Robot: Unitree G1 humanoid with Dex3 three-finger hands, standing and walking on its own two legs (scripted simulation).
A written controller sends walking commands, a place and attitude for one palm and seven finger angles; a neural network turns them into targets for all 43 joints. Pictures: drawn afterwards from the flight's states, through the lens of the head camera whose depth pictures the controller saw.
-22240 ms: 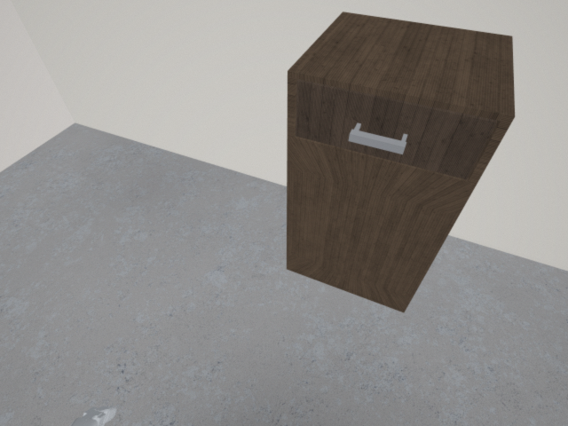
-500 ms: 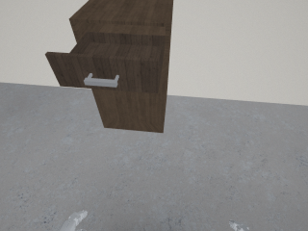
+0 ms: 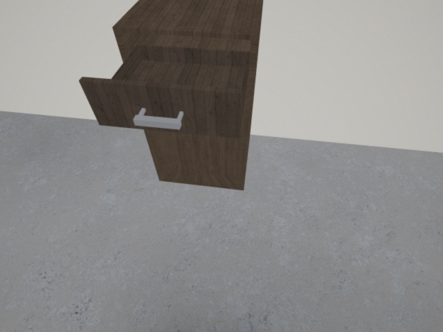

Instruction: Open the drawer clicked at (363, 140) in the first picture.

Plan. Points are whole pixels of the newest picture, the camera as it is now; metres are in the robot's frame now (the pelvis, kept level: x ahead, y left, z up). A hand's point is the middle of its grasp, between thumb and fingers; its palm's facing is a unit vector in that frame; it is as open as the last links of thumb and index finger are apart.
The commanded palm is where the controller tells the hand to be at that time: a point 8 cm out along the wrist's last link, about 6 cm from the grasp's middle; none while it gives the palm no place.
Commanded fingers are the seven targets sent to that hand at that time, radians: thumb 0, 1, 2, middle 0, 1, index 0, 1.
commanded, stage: let the arm hang, fingers relaxed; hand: left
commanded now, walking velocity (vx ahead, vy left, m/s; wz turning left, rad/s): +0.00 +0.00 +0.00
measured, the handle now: (159, 117) +0.64 +0.21 -0.01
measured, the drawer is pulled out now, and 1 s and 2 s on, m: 0.30 0.30 0.30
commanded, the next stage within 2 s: look to check the result in 0.36 s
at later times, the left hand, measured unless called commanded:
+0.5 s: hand out of the picture +0.04 +0.18 -0.17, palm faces +0.00 -0.97 -0.23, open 7.4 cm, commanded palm none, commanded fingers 0.00 0.90 0.90 -0.20 -0.30 -0.20 -0.30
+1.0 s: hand out of the picture +0.06 +0.19 -0.17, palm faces -0.01 -0.97 -0.24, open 7.4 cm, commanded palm none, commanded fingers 0.00 0.90 0.90 -0.20 -0.30 -0.20 -0.30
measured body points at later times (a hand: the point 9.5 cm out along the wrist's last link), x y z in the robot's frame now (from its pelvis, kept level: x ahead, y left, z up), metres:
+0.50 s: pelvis +0.01 -0.01 +0.00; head +0.04 -0.02 +0.45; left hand +0.04 +0.23 -0.15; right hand +0.01 -0.23 -0.16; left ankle +0.05 +0.12 -0.74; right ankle +0.02 -0.12 -0.74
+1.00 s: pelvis +0.03 -0.01 +0.00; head +0.05 -0.01 +0.45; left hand +0.07 +0.24 -0.15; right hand +0.05 -0.25 -0.16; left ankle +0.05 +0.12 -0.74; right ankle +0.02 -0.12 -0.74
